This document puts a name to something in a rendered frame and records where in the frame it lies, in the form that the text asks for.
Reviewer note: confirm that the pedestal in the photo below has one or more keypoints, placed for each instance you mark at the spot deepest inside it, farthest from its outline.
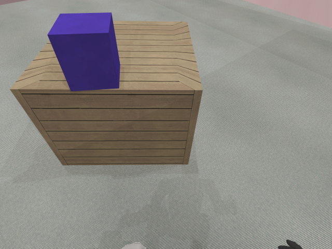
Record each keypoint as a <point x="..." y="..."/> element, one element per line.
<point x="149" y="120"/>

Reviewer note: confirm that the carton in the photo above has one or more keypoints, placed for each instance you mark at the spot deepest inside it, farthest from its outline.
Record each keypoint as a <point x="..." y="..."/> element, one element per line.
<point x="86" y="48"/>

